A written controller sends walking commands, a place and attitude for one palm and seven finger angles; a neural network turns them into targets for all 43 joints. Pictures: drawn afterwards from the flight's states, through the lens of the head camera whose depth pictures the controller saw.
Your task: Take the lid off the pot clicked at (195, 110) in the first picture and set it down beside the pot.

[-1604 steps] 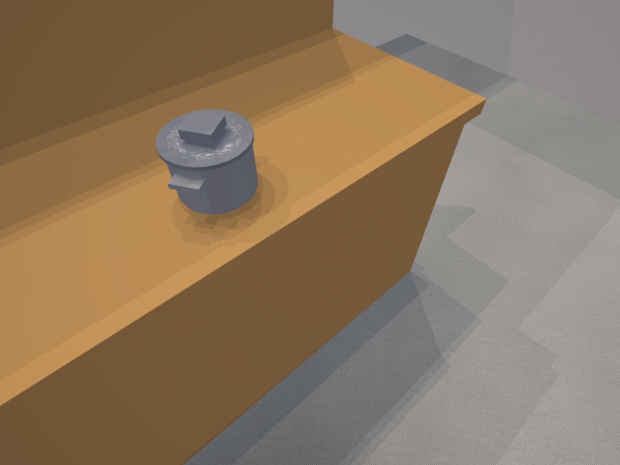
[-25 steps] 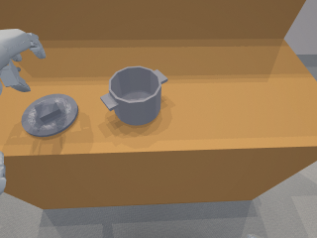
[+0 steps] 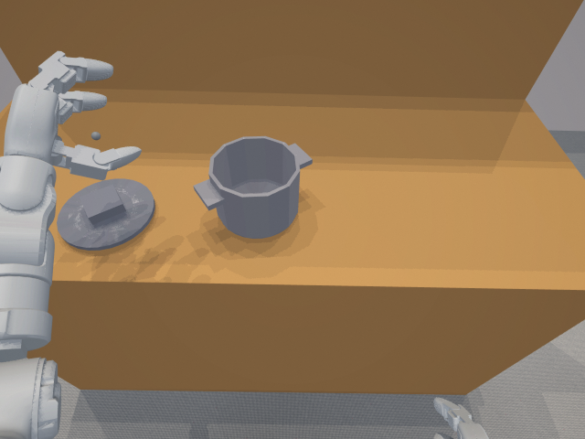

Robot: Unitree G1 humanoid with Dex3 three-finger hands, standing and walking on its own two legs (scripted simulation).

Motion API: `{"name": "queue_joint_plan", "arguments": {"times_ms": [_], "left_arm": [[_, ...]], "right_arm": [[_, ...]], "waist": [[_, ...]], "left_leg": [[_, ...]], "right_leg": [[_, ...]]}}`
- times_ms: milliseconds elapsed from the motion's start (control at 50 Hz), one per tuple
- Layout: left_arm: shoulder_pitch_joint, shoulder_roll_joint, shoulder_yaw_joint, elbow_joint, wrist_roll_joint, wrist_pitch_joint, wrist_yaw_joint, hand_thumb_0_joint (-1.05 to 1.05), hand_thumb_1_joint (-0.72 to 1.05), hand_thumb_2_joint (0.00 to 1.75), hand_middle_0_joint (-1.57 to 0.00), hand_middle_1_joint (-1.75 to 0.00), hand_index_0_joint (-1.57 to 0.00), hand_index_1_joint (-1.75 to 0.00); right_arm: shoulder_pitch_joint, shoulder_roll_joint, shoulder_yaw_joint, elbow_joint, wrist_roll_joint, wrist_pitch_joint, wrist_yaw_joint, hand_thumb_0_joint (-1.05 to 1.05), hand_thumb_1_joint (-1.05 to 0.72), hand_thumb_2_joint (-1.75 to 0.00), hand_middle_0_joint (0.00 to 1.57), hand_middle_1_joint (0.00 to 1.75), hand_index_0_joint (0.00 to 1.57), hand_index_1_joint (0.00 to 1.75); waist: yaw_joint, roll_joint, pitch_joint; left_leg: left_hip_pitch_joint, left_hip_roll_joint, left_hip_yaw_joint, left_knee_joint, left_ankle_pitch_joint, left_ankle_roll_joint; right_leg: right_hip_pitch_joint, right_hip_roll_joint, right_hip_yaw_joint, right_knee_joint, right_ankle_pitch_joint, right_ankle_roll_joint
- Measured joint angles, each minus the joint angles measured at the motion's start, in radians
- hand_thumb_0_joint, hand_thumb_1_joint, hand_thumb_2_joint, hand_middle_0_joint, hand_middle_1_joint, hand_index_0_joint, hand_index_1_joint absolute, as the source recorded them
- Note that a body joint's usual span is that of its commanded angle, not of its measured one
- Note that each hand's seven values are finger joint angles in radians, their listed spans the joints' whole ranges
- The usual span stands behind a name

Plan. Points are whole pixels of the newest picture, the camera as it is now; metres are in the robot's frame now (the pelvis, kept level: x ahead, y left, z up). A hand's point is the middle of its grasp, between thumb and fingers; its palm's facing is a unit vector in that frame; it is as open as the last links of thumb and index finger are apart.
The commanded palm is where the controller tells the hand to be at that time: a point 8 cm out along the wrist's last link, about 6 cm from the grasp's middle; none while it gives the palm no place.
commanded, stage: draw the hand back to the body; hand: left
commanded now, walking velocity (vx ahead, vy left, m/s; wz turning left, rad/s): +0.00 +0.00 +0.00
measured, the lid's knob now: (103, 204) +0.45 +0.35 +0.02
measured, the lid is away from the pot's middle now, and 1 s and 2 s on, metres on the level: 0.26 0.26 0.26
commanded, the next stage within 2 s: step back with the hand held close in 1.60 s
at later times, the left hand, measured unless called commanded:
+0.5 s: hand (78, 164) +0.33 +0.25 +0.23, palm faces +0.49 -0.84 -0.24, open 9.2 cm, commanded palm +0.28 +0.28 +0.23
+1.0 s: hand (63, 232) +0.25 +0.23 +0.22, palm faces +0.47 -0.85 -0.25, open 7.5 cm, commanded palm +0.20 +0.26 +0.22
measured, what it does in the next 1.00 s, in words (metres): stands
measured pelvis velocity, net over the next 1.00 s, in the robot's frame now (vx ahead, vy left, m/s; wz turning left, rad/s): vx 0.00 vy -0.04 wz -0.01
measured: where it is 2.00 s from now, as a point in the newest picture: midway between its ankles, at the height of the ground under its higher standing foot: outside the picture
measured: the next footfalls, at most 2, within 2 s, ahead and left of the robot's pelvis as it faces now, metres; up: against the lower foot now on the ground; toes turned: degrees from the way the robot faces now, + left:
none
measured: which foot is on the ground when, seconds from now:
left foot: down 0.00-1.00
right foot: down 0.00-1.00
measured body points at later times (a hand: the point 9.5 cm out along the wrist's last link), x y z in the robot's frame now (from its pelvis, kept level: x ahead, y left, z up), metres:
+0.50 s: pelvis +0.02 -0.04 +0.00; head +0.02 -0.06 +0.45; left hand +0.30 +0.29 +0.24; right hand +0.19 -0.29 -0.10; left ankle +0.01 +0.08 -0.74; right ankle -0.01 -0.13 -0.74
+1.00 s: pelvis +0.00 -0.04 +0.00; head -0.02 -0.06 +0.45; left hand +0.22 +0.27 +0.23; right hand +0.19 -0.27 -0.09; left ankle +0.01 +0.08 -0.74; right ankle -0.01 -0.13 -0.74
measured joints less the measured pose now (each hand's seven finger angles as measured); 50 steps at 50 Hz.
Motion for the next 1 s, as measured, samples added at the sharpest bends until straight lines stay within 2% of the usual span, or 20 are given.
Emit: {"name": "queue_joint_plan", "arguments": {"times_ms": [40, 100, 240, 440, 820, 1000], "left_arm": [[0.058, -0.034, 0.053, -0.066, -0.05, -0.007, 0.059, 0.0, -0.04, 0.72, -0.4, -0.79, -0.4, -0.8], [0.127, -0.062, 0.112, -0.139, -0.101, -0.015, 0.116, 0.0, -0.01, 0.73, -0.39, -0.77, -0.39, -0.78], [0.262, -0.084, 0.174, -0.258, -0.162, -0.001, 0.15, 0.0, 0.11, 0.75, -0.36, -0.71, -0.36, -0.72], [0.372, -0.123, 0.176, -0.374, -0.188, 0.009, 0.163, 0.0, 0.33, 0.79, -0.32, -0.59, -0.31, -0.6], [0.577, -0.19, 0.172, -0.578, -0.215, -0.01, 0.159, 0.01, 0.77, 0.88, -0.24, -0.36, -0.23, -0.37], [0.683, -0.213, 0.159, -0.676, -0.216, -0.031, 0.162, 0.01, 0.87, 0.89, -0.22, -0.31, -0.21, -0.32]], "right_arm": [[-0.003, 0.008, 0.003, 0.012, -0.011, -0.032, -0.001, 0.01, -0.91, -0.9, 0.21, 0.3, 0.2, 0.3], [-0.003, 0.006, -0.009, 0.026, -0.021, -0.071, 0.002, 0.01, -0.91, -0.9, 0.21, 0.3, 0.2, 0.3], [-0.009, -0.029, -0.045, 0.064, -0.022, -0.1, 0.01, 0.01, -0.91, -0.9, 0.21, 0.3, 0.2, 0.3], [-0.05, -0.042, -0.062, 0.085, -0.019, -0.109, 0.001, 0.01, -0.91, -0.9, 0.2, 0.3, 0.2, 0.3], [-0.098, 0.002, -0.043, 0.072, -0.038, -0.124, -0.008, 0.01, -0.91, -0.9, 0.2, 0.3, 0.2, 0.3], [-0.087, 0.002, -0.049, 0.082, -0.048, -0.137, -0.014, 0.01, -0.91, -0.9, 0.2, 0.3, 0.2, 0.3]], "waist": [[-0.011, -0.009, 0.0], [-0.019, -0.005, -0.004], [-0.009, 0.022, -0.012], [0.024, 0.039, -0.01], [0.045, 0.054, -0.001], [0.048, 0.05, 0.006]], "left_leg": [[0.025, 0.009, 0.005, -0.007, -0.006, -0.008], [0.048, 0.021, 0.011, -0.007, -0.018, -0.017], [0.069, 0.037, 0.01, 0.001, -0.037, -0.031], [0.087, 0.045, -0.008, -0.006, -0.034, -0.049], [0.132, 0.056, -0.008, -0.038, -0.006, -0.06], [0.146, 0.05, -0.003, -0.046, 0.005, -0.052]], "right_leg": [[0.024, 0.008, 0.006, -0.01, -0.001, -0.004], [0.047, 0.02, 0.013, -0.018, -0.005, -0.01], [0.067, 0.037, 0.013, -0.011, -0.023, -0.025], [0.081, 0.046, -0.004, -0.001, -0.035, -0.043], [0.123, 0.056, -0.004, -0.03, -0.007, -0.053], [0.141, 0.05, 0.001, -0.047, 0.009, -0.045]]}}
